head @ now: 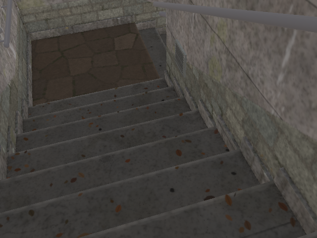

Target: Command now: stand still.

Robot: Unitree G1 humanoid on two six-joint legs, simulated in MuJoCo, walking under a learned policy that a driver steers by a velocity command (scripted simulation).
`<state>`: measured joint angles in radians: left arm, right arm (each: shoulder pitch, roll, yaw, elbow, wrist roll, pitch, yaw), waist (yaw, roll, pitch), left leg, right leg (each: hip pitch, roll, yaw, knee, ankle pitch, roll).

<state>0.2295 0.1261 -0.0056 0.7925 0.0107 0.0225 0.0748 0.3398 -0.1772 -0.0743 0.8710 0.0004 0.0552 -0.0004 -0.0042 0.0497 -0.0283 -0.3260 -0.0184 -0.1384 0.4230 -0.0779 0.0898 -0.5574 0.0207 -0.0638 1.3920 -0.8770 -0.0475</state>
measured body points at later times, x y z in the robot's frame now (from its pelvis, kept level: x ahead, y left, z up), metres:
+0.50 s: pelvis -0.01 +0.00 -0.01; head +0.02 +0.00 +0.44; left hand +0.07 +0.22 -0.15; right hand -0.01 -0.22 -0.16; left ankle +0.05 +0.13 -0.75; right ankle -0.07 -0.10 -0.60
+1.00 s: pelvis +0.03 +0.01 -0.02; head +0.04 +0.02 +0.43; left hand +0.10 +0.24 -0.17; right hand -0.02 -0.19 -0.17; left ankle +0.05 +0.12 -0.75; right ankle -0.06 -0.09 -0.56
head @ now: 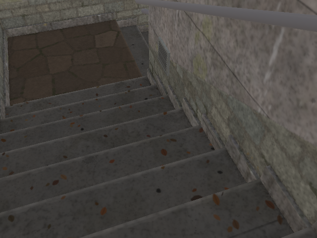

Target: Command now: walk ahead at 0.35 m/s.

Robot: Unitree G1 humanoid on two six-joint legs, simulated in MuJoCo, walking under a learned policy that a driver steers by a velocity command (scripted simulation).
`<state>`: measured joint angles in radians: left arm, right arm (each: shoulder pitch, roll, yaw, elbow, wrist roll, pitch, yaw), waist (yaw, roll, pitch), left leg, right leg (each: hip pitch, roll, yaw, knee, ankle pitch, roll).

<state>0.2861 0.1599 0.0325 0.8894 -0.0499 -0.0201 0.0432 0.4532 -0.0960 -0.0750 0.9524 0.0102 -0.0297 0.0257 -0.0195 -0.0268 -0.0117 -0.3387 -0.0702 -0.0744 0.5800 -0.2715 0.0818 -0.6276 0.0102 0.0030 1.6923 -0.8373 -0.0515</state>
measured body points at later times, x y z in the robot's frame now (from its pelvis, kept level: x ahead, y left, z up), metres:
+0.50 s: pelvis +0.19 -0.11 -0.01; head +0.19 -0.14 +0.44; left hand +0.26 +0.16 -0.11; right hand +0.20 -0.36 -0.16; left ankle +0.11 +0.08 -0.63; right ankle +0.21 -0.19 -0.73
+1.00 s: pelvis +0.47 -0.11 -0.12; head +0.49 -0.12 +0.33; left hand +0.31 +0.10 -0.24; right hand +0.71 -0.27 -0.22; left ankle +0.55 -0.02 -0.84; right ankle +0.24 -0.19 -0.67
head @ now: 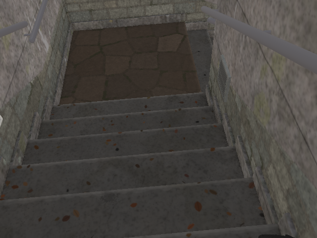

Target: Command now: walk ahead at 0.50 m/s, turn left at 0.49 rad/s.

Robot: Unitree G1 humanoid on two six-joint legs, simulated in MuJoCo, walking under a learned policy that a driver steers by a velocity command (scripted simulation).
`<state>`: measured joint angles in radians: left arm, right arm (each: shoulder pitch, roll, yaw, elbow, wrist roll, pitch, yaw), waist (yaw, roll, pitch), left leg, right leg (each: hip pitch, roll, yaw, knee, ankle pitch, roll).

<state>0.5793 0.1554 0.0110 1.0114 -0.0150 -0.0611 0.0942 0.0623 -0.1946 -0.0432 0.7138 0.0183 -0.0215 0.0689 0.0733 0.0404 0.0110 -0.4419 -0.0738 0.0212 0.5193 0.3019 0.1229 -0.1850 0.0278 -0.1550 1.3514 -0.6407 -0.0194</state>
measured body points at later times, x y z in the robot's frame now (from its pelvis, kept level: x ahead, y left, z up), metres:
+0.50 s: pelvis +0.32 -0.08 -0.19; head +0.32 -0.12 +0.25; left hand +0.32 +0.20 -0.29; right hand +0.40 -0.31 -0.35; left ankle +0.14 +0.06 -0.67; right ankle +0.40 -0.17 -0.91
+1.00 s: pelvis +0.54 +0.04 -0.25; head +0.56 +0.05 +0.20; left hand +0.32 +0.17 -0.38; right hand +0.85 +0.00 -0.32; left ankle +0.59 +0.26 -0.91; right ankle +0.40 -0.17 -0.91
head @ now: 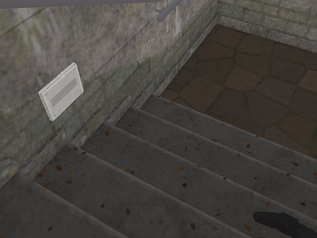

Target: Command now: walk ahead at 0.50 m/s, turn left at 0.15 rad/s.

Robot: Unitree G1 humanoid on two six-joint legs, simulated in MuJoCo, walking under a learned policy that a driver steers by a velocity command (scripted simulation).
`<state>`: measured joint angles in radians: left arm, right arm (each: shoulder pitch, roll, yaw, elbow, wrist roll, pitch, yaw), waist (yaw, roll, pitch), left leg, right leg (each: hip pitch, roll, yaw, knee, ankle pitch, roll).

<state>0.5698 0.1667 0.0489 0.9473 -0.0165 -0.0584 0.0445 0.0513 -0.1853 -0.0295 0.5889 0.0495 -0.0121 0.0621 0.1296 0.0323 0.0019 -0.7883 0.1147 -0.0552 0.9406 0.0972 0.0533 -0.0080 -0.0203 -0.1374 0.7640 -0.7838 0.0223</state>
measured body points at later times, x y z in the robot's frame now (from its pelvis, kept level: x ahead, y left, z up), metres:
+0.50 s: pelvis +0.32 +0.08 -0.10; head +0.32 +0.09 +0.35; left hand +0.50 +0.32 -0.21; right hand +0.26 -0.18 -0.23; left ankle +0.26 +0.16 -0.82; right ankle +0.49 -0.13 -0.76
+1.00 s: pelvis +0.58 +0.00 -0.24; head +0.59 -0.02 +0.21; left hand +0.71 +0.21 -0.37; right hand +0.63 -0.31 -0.34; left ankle +0.77 +0.11 -0.89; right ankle +0.53 -0.08 -0.97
